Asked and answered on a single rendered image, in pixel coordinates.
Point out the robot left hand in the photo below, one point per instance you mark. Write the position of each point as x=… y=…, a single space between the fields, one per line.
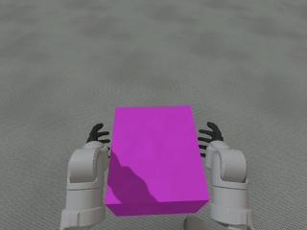
x=94 y=135

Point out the robot right hand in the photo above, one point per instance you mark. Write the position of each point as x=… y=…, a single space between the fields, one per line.
x=215 y=134

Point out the left robot forearm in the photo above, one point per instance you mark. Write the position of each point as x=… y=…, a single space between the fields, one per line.
x=84 y=207

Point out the carton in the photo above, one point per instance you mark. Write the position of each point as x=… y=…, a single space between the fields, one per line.
x=155 y=165

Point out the right robot forearm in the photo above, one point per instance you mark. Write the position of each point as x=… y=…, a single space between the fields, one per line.
x=229 y=180

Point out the right robot thigh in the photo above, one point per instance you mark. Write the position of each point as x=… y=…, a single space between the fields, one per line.
x=193 y=223

